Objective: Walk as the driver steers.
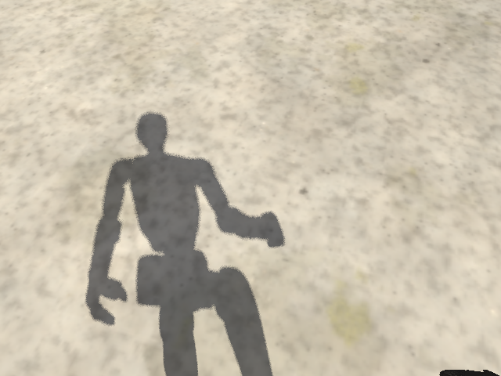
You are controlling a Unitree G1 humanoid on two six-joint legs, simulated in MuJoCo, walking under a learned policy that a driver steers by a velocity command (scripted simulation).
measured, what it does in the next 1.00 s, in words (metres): walks ahead, turning right: left foot, then right foot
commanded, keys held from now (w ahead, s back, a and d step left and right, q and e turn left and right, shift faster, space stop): w+e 0.58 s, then w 0.22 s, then w+q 0.20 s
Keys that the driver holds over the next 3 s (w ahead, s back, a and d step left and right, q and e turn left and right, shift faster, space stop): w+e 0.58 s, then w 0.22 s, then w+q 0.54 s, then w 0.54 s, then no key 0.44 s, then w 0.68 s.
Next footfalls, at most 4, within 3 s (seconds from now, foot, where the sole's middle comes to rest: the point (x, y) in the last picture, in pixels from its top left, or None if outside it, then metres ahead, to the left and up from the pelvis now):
0.12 left None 0.25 0.15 -0.78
0.62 right None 0.45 -0.18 -0.78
1.18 left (322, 260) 0.83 -0.09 -0.78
1.68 right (398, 199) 1.08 -0.35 -0.78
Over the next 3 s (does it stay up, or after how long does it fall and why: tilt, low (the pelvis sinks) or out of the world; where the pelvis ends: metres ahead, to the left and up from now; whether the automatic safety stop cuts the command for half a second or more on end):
stays up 1.43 -0.20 0.00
